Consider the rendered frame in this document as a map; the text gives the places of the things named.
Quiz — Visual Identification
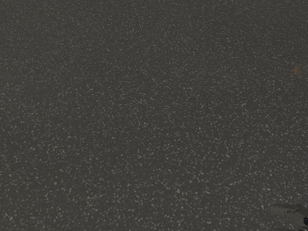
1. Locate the right robot hand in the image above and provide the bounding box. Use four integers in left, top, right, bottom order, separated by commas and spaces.
269, 203, 308, 231

